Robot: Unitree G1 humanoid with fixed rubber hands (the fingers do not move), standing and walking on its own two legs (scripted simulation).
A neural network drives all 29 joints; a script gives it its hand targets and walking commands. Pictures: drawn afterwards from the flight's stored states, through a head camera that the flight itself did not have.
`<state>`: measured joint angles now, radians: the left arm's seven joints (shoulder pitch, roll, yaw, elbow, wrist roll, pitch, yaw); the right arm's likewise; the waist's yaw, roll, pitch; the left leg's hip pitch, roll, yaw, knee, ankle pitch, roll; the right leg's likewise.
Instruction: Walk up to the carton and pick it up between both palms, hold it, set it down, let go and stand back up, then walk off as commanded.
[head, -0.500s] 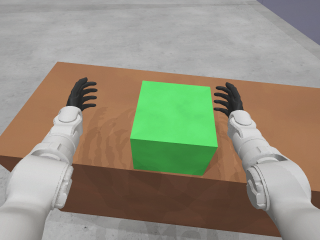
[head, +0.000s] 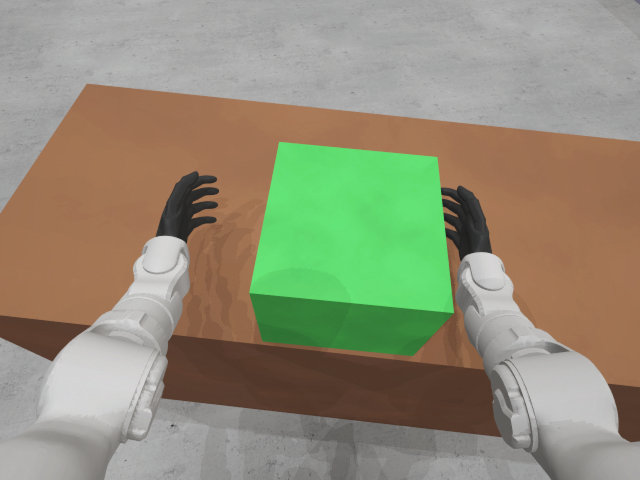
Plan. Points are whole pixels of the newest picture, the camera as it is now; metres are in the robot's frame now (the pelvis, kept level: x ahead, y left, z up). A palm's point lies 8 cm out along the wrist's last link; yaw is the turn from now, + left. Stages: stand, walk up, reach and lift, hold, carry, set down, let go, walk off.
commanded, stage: reach and lift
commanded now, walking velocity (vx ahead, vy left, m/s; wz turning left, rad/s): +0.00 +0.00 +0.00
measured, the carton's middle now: (347, 251) +0.41 -0.04 +0.00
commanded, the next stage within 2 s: none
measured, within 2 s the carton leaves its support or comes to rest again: neither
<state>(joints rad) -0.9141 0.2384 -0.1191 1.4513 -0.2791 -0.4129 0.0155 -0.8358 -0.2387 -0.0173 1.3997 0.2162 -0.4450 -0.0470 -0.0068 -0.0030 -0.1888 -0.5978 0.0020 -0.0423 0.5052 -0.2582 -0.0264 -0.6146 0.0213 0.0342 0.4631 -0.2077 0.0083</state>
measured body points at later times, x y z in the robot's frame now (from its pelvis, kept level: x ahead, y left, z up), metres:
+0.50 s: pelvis -0.03 +0.00 +0.00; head +0.06 +0.01 +0.44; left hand +0.41 +0.14 +0.02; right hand +0.40 -0.17 +0.02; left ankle -0.05 +0.12 -0.73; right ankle -0.03 -0.12 -0.73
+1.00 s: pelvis -0.03 +0.00 +0.00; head +0.06 +0.00 +0.44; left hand +0.41 +0.14 +0.02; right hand +0.40 -0.17 +0.02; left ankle -0.05 +0.12 -0.73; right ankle -0.03 -0.12 -0.73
